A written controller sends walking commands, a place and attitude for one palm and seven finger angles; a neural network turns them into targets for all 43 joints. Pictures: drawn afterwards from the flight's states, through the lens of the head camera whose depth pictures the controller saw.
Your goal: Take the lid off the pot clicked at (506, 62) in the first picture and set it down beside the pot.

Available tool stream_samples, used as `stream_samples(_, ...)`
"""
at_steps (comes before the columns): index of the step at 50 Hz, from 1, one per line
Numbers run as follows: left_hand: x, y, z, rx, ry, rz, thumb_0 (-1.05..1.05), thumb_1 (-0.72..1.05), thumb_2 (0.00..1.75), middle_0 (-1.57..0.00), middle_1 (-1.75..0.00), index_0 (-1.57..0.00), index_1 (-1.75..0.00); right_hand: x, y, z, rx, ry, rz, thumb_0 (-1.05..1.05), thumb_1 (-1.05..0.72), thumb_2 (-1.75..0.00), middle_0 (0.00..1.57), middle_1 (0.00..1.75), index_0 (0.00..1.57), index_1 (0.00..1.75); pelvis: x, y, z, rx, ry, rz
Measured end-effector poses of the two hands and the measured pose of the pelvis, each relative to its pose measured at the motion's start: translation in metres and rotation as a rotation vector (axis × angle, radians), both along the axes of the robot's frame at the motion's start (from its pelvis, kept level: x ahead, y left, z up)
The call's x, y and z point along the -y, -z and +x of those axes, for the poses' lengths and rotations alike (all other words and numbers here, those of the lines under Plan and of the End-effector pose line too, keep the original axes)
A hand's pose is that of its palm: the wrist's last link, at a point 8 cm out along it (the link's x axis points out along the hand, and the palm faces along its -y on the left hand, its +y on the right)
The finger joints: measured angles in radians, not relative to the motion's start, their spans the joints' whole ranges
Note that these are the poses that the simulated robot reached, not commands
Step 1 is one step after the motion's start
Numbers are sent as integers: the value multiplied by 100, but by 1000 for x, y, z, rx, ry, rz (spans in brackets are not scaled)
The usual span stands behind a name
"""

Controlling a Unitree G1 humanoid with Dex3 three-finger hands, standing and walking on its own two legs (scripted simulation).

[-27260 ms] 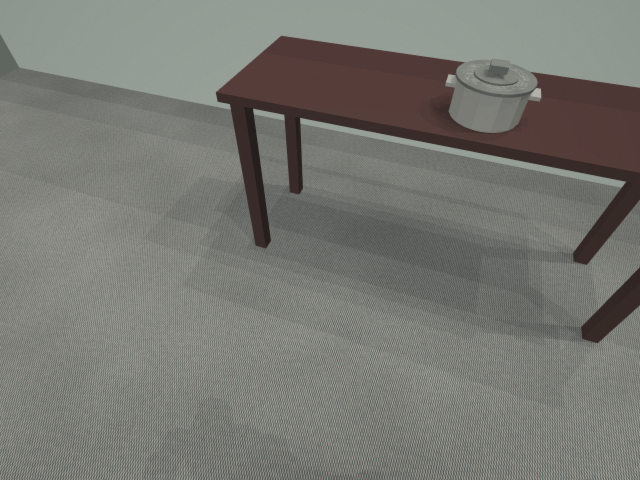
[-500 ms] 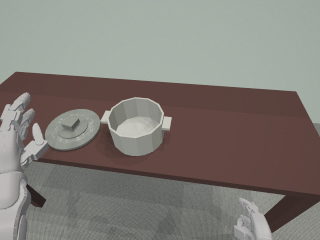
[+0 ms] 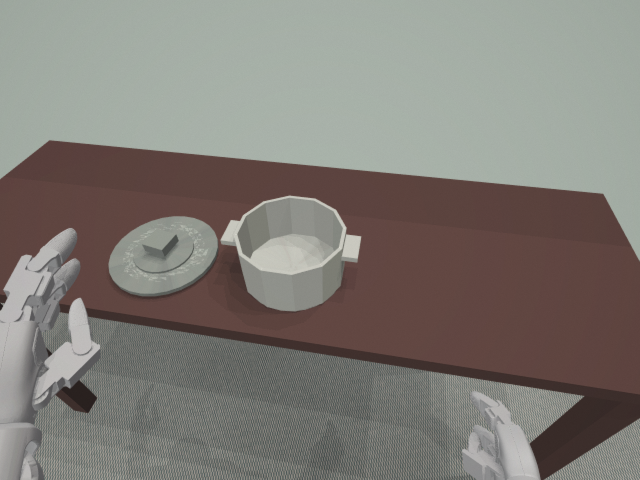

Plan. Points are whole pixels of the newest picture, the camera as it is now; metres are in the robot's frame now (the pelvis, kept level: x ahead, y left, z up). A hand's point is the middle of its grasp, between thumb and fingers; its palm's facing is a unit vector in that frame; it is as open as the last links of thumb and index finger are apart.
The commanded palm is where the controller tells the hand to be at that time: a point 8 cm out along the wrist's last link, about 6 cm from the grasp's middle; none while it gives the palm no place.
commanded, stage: draw the hand back to the body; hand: left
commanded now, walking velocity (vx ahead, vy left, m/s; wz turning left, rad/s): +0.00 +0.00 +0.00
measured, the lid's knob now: (160, 242) +0.49 +0.37 -0.03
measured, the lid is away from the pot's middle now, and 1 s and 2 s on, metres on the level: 0.25 0.25 0.25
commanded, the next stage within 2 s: step back with the hand held close in 0.10 s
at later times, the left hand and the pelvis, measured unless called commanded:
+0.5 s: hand (93, 361) +0.18 +0.25 +0.13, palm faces +0.23 -0.87 -0.43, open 7.4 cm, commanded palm +0.12 +0.30 +0.17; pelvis -0.02 +0.02 -0.01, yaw -2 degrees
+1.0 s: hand (30, 407) +0.13 +0.27 +0.15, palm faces +0.31 -0.83 -0.46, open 7.4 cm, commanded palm +0.06 +0.32 +0.17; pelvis -0.07 +0.04 -0.03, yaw +0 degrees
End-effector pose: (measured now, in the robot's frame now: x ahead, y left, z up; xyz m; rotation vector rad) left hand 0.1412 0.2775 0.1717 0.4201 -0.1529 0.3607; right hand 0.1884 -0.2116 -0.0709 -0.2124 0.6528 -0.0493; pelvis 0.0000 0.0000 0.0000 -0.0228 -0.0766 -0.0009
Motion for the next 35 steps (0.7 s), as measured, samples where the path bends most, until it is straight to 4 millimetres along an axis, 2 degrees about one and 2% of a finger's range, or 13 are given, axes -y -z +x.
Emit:
stream_samples(11,-6,2,-8,7,-23,-12,1,89,90,-21,-30,-21,-30,-12,-2,2,13,-28,-5,2,-91,-90,20,30,20,30,-4,1,-4,7,-7,-4)
stream_samples(16,-17,-16,-2,69,2,79,1,89,90,-21,-30,-21,-30,-13,-2,-3,-12,-13,-11,2,-90,-90,20,30,20,30,-7,3,-8,-29,8,-13)
stream_samples(21,-17,4,7,-14,60,58,1,89,90,-21,-30,-20,-30,-5,3,-19,-58,65,-24,1,-90,-90,20,30,20,30,-17,5,-12,-66,25,-9)
stream_samples(26,-16,22,6,-100,131,45,1,89,90,-21,-30,-21,-30,0,6,-42,-115,130,-58,1,-91,-90,20,30,20,30,-26,8,-18,-85,28,-6)
stream_samples(35,-29,8,-17,-46,130,136,1,89,90,-21,-30,-21,-30,-11,15,-68,-135,134,-54,2,-91,-90,20,30,20,30,-33,16,-41,-95,17,-7)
